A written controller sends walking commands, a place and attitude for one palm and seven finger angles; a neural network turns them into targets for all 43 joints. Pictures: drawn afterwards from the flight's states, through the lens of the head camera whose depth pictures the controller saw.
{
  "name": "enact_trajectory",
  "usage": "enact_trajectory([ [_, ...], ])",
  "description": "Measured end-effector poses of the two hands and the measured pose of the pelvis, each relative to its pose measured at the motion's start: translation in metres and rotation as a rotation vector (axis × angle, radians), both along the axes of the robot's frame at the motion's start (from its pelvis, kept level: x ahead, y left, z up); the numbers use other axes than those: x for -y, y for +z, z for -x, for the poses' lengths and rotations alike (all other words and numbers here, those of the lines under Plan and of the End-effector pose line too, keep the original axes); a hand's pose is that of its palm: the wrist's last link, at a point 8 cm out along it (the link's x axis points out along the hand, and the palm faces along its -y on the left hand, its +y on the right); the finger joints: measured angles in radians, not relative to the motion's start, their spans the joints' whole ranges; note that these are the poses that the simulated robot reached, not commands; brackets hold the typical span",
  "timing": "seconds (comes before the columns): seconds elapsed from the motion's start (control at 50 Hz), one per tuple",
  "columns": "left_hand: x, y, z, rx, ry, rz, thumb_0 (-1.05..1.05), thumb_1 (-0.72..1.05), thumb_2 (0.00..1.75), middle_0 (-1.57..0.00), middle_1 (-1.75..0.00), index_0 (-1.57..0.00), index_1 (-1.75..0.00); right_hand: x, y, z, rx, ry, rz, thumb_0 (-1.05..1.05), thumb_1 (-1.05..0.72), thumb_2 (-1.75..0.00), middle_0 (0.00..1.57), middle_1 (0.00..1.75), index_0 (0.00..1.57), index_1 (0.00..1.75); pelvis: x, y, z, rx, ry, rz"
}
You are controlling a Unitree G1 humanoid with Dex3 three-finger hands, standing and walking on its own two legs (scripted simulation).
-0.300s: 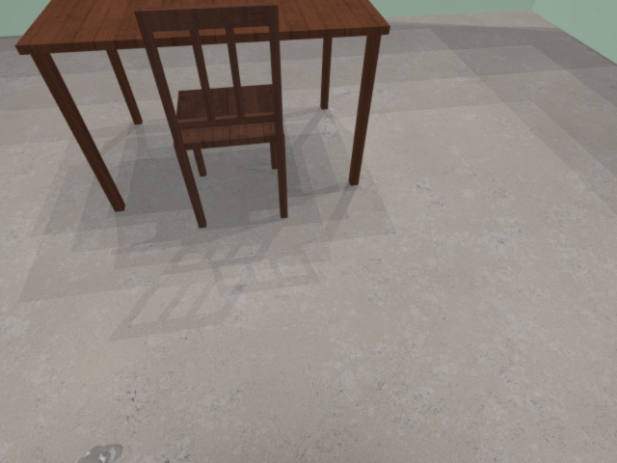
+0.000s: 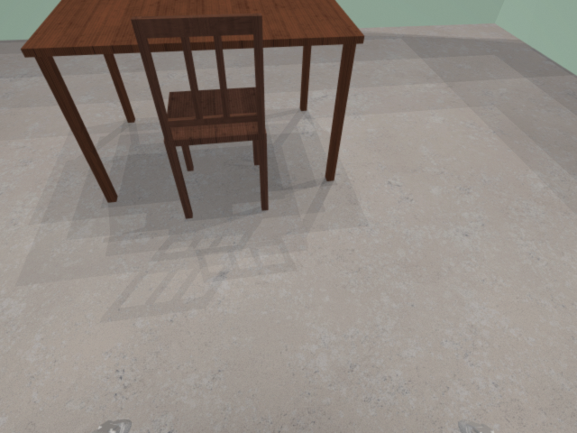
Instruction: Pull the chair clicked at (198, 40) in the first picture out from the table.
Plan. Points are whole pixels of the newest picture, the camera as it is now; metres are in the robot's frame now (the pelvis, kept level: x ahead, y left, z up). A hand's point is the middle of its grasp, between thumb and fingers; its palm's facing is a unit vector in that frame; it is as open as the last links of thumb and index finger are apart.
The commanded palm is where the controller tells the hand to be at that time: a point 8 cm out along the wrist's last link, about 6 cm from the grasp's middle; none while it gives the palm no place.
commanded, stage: stand and wait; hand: left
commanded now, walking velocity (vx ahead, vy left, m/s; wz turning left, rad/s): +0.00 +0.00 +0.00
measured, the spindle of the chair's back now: (192, 80) +1.18 +0.41 -0.10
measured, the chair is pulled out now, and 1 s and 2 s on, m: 0.00 0.00 0.00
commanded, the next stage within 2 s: look at it before walking up in 0.54 s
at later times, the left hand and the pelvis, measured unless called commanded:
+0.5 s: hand out of the picture +0.06 +0.24 -0.15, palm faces -0.02 -0.94 -0.34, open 7.4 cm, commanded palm none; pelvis -0.01 -0.01 +0.00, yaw +0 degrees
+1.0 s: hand out of the picture +0.06 +0.23 -0.15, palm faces -0.03 -0.94 -0.33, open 7.4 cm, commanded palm none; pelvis -0.02 -0.01 +0.01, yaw +0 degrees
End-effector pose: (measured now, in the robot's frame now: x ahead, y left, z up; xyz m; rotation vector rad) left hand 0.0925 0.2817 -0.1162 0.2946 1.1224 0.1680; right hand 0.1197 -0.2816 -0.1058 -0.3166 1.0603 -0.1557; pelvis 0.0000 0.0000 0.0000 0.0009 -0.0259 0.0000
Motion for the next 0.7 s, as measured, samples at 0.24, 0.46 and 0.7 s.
enact_trajectory([
  [0.24,-0.003,-0.003,0.031,-0.083,0.025,-0.013,0.0,0.9,0.9,-0.2,-0.3,-0.2,-0.3,0.014,-0.007,0.042,-0.11,-0.045,0.016,0.0,-0.9,-0.9,0.2,0.3,0.2,0.3,0.004,0.002,0.006,0.005,-0.001,0.001],
  [0.46,-0.005,0.0,0.039,-0.093,0.027,-0.026,0.0,0.9,0.9,-0.2,-0.3,-0.2,-0.3,0.018,-0.01,0.066,-0.157,-0.062,0.011,0.0,-0.9,-0.9,0.2,0.3,0.2,0.3,0.006,0.004,0.013,0.011,-0.001,0.0],
  [0.7,0.001,0.002,0.036,-0.077,0.014,-0.019,0.0,0.9,0.9,-0.2,-0.3,-0.2,-0.3,0.017,-0.01,0.066,-0.141,-0.061,-0.002,0.0,-0.9,-0.9,0.2,0.3,0.2,0.3,0.008,0.005,0.017,0.009,-0.004,-0.001],
])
